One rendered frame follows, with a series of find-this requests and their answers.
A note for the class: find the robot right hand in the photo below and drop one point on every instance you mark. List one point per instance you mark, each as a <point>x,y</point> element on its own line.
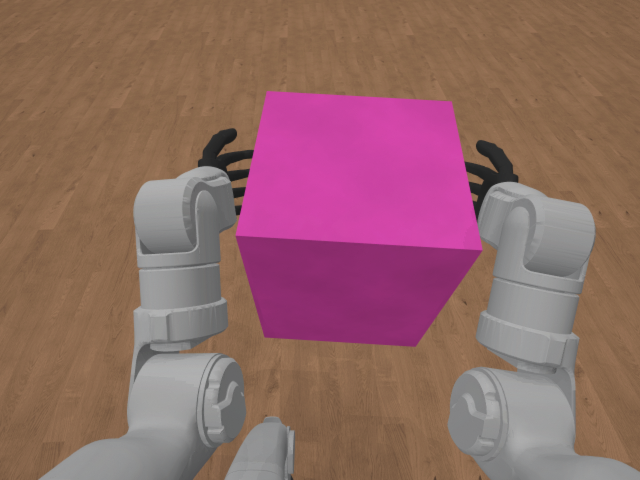
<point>502,164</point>

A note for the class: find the robot right forearm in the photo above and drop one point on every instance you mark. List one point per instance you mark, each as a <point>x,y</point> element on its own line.
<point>543,248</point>

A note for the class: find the robot left hand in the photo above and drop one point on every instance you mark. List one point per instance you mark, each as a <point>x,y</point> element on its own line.
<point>209,158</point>

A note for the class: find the robot left forearm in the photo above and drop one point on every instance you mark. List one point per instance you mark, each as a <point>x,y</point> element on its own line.
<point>177,227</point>

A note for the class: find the robot right upper arm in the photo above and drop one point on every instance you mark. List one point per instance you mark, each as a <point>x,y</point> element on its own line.
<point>519,426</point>

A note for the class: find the robot left upper arm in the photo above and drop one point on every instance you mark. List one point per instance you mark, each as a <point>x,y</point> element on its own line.
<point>182,407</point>

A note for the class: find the carton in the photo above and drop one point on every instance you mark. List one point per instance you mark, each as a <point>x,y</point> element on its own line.
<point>357,222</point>

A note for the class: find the robot left thigh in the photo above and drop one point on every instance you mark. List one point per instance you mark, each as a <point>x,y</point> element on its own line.
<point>267,453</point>

